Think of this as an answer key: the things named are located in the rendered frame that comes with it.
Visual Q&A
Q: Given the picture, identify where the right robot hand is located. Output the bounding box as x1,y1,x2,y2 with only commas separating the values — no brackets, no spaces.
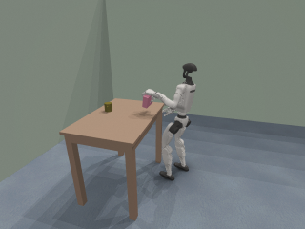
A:
162,107,174,116

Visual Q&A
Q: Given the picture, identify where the robot right shin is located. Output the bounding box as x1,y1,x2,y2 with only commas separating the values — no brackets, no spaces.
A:
174,141,186,167

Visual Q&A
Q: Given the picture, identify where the table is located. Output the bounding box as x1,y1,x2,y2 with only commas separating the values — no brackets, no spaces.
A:
59,98,164,221

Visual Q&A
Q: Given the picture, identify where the humanoid robot head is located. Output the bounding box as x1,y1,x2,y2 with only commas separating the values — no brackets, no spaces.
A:
182,63,197,86

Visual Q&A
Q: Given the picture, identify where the robot left upper arm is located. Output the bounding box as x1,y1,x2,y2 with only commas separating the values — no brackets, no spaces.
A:
170,84,187,110

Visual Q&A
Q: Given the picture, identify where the left robot forearm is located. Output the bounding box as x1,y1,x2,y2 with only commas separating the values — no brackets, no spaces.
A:
153,92,174,107

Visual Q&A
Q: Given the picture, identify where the left robot hand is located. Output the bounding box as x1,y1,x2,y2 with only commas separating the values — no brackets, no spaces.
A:
141,89,155,102

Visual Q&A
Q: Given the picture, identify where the sponge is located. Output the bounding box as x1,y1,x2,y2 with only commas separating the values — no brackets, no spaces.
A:
142,94,153,109

